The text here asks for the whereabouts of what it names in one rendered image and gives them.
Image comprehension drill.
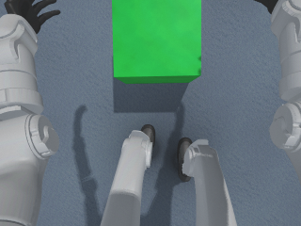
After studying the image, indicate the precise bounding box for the robot left thigh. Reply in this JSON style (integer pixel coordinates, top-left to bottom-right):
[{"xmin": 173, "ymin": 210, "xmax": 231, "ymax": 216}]
[{"xmin": 100, "ymin": 136, "xmax": 152, "ymax": 226}]

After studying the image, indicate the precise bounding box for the carton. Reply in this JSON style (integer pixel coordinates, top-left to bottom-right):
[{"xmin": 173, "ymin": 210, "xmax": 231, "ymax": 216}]
[{"xmin": 112, "ymin": 0, "xmax": 201, "ymax": 84}]

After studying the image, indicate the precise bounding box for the robot right hand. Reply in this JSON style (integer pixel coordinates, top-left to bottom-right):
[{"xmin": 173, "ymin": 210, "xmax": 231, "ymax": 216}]
[{"xmin": 254, "ymin": 0, "xmax": 278, "ymax": 14}]

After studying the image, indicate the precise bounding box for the robot left hand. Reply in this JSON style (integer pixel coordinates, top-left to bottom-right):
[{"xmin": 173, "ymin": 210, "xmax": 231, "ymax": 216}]
[{"xmin": 4, "ymin": 0, "xmax": 61, "ymax": 34}]

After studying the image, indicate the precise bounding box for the right robot upper arm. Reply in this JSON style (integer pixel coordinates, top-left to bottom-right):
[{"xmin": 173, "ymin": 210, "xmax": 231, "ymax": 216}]
[{"xmin": 269, "ymin": 101, "xmax": 301, "ymax": 186}]

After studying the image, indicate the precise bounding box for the left robot upper arm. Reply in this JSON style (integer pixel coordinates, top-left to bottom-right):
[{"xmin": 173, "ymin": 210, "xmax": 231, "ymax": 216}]
[{"xmin": 0, "ymin": 113, "xmax": 59, "ymax": 226}]

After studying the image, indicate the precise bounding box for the left robot forearm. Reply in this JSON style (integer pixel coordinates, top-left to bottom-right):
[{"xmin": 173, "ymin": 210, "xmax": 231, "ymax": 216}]
[{"xmin": 0, "ymin": 13, "xmax": 44, "ymax": 121}]

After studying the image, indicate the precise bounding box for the right robot foot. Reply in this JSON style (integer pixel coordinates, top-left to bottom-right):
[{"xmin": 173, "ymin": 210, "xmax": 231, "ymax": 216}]
[{"xmin": 177, "ymin": 137, "xmax": 193, "ymax": 182}]

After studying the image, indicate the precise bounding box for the right robot forearm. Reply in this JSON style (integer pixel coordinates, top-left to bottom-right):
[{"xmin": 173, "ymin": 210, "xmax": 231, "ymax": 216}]
[{"xmin": 270, "ymin": 0, "xmax": 301, "ymax": 102}]

